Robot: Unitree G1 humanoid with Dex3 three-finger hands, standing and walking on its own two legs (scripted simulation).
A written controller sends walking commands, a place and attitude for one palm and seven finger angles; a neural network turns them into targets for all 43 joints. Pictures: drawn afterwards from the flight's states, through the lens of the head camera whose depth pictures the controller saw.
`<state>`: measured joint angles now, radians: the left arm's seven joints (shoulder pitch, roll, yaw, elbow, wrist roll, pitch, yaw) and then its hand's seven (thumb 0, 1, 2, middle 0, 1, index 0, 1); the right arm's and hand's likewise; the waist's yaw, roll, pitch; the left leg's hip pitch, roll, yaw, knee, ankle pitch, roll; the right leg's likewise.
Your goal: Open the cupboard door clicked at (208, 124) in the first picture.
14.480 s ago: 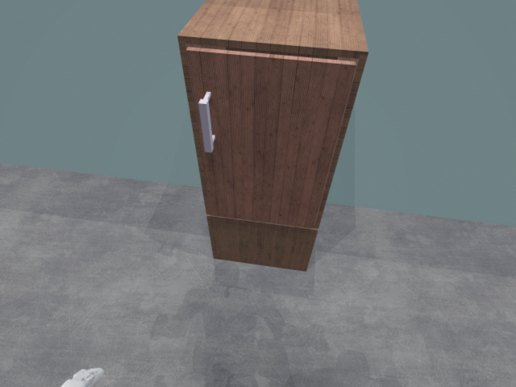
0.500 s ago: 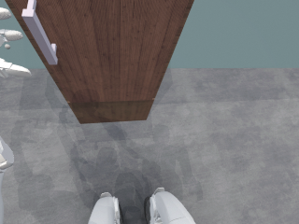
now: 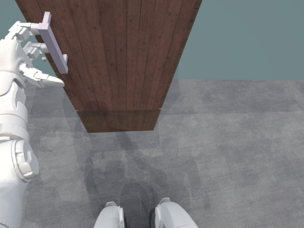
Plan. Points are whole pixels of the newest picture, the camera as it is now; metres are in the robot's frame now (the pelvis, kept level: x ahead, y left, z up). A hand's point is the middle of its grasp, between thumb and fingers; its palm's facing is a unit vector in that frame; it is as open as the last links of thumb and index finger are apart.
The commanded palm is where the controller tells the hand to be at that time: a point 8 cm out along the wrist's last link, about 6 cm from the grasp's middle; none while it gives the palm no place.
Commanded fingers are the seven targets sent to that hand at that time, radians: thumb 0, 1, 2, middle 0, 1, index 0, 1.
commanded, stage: slide the fingers in behind the handle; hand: left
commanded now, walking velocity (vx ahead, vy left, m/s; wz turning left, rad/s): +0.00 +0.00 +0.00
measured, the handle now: (56, 45) +0.57 +0.20 +0.07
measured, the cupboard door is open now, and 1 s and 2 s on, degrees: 0 0 0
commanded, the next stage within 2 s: close the thumb around the handle in 1.06 s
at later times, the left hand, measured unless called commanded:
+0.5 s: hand (53, 58) +0.52 +0.20 +0.08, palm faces +0.00 -1.00 -0.03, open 13.8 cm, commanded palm +0.50 +0.23 +0.07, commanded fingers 0.00 -0.50 0.30 -0.30 -1.20 -0.30 -1.20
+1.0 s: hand (61, 58) +0.52 +0.18 +0.08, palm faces -0.01 -1.00 -0.02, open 13.8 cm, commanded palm +0.50 +0.22 +0.07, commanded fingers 0.00 -0.50 0.30 -0.30 -1.20 -0.30 -1.20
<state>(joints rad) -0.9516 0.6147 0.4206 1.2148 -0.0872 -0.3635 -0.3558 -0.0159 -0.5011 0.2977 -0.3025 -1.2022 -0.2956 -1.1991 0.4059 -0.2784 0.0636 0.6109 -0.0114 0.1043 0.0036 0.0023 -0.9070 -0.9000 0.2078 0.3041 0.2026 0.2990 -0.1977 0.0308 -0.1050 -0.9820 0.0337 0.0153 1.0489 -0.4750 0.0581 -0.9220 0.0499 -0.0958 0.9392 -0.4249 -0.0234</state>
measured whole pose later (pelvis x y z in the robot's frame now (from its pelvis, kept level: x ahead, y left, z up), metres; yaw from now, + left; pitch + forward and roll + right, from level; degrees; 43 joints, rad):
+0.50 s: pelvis +0.00 -0.01 +0.00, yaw +0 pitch +24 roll -4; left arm -0.96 0.60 0.41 1.20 -0.09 -0.38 -0.31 -0.02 -0.50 0.30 -0.30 -1.20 -0.32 -1.22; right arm 0.41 -0.28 0.06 0.62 -0.01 0.08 0.01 0.00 -0.91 -0.90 0.21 0.30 0.20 0.30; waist -0.19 0.03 -0.10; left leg -1.00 0.04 0.02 1.06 -0.48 0.04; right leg -0.95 0.05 -0.10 0.97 -0.44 -0.04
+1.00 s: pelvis +0.00 -0.01 +0.00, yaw +0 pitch +23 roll -4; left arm -0.97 0.56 0.40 1.23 -0.07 -0.40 -0.27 -0.02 -0.50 0.30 -0.31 -1.20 -0.33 -1.22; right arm 0.41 -0.27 0.06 0.61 -0.01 0.07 0.01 0.00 -0.91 -0.90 0.21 0.30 0.20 0.30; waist -0.20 0.04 -0.11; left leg -0.99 0.04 0.02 1.06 -0.48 0.05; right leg -0.95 0.05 -0.09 0.98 -0.44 -0.03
